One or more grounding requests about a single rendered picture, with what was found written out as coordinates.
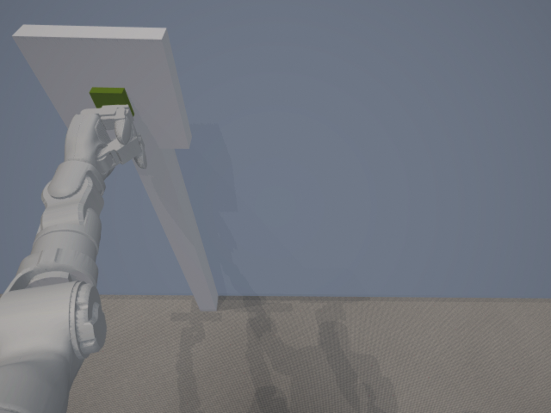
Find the robot left upper arm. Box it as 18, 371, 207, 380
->
0, 280, 107, 413

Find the left robot hand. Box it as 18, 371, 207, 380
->
65, 105, 147, 180

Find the robot left forearm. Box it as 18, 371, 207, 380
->
0, 160, 106, 300

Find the button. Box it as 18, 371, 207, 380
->
90, 87, 134, 116

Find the panel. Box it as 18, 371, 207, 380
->
12, 24, 219, 311

